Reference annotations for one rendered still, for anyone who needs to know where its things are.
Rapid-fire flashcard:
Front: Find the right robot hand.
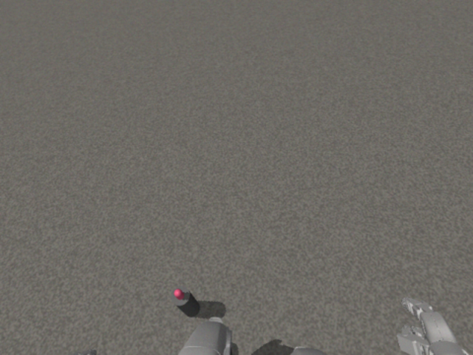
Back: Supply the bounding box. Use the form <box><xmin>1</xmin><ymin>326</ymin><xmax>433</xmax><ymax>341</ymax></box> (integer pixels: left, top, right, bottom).
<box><xmin>397</xmin><ymin>297</ymin><xmax>458</xmax><ymax>355</ymax></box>

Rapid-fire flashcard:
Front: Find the right robot arm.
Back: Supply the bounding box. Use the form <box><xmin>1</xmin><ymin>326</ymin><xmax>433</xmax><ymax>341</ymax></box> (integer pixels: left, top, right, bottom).
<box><xmin>428</xmin><ymin>340</ymin><xmax>469</xmax><ymax>355</ymax></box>

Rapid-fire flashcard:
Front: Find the bottle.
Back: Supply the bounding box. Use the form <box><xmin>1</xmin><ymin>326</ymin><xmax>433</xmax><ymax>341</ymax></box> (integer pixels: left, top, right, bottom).
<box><xmin>171</xmin><ymin>286</ymin><xmax>200</xmax><ymax>317</ymax></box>

